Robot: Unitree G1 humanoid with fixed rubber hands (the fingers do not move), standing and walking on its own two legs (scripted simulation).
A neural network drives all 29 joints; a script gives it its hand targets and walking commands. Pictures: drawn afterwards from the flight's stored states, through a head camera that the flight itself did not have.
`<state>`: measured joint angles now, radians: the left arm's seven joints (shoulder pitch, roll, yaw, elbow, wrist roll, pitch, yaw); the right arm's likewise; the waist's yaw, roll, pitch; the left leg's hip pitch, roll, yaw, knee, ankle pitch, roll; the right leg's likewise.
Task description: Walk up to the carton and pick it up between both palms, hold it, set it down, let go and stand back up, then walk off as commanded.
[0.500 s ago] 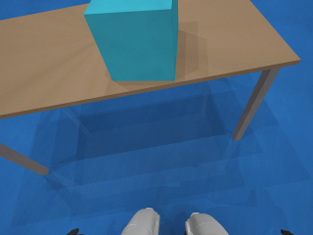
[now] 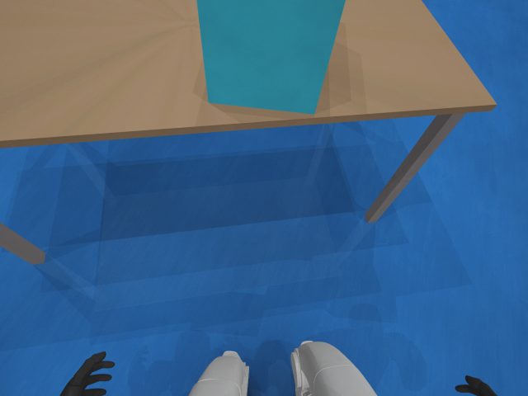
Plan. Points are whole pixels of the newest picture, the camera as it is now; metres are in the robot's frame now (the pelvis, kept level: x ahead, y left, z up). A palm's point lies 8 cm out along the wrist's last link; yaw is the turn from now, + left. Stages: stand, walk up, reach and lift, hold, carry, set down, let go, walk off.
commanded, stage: walk off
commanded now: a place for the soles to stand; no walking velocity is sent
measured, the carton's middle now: (271, 11) +0.82 -0.04 +0.07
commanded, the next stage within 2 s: none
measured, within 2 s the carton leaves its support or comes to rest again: neither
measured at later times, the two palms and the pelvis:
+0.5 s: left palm out of the picture +0.01 +0.19 -0.10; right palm out of the picture -0.01 -0.41 -0.14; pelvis -0.09 -0.10 -0.02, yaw -1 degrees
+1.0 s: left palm out of the picture -0.04 +0.09 -0.11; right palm out of the picture -0.11 -0.51 -0.16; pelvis -0.18 -0.20 -0.03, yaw -2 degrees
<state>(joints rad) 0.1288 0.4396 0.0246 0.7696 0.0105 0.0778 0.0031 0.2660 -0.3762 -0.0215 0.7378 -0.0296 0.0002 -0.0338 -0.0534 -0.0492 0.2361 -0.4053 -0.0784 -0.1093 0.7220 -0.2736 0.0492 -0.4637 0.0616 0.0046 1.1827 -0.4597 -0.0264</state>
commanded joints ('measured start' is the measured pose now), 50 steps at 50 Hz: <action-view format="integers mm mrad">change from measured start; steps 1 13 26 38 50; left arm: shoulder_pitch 52 124 -18 95 3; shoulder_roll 192 197 191 191 284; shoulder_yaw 96 113 130 178 115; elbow -58 -47 -75 -141 -46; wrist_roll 2 21 -6 -30 -5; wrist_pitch -3 -16 -59 3 -93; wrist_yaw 7 -14 18 28 64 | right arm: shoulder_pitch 68 -87 132 -44 -48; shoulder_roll -301 -346 -302 -343 -287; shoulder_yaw -129 -127 -128 -153 -139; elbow -53 -68 88 -102 11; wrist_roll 30 15 26 7 8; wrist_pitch -20 -1 47 -6 56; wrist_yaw -18 -16 -13 -67 -20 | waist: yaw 7 66 41 109 53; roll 196 221 -143 289 -80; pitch -276 -216 -206 -286 -86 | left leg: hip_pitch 300 29 -156 -149 -225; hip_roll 296 341 -76 546 -65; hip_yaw -430 -415 -141 -743 -210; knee -305 -337 452 -298 674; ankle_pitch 212 -175 -121 370 -316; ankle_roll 47 172 -99 378 -69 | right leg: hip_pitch -117 30 324 185 118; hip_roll -1 -59 -211 -34 -381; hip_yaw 148 105 370 366 606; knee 57 -84 -887 598 -755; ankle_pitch -9 -26 103 -276 367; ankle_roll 31 14 208 119 -34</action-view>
